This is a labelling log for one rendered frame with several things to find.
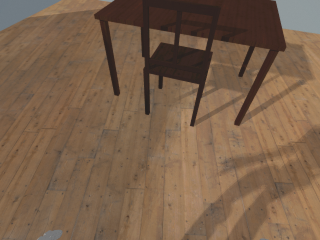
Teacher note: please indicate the robot left hand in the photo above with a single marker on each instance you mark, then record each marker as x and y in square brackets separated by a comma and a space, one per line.
[51, 235]

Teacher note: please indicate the chair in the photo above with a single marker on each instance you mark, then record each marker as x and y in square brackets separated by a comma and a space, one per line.
[174, 61]

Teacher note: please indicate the table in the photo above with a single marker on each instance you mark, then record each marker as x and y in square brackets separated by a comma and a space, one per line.
[254, 23]

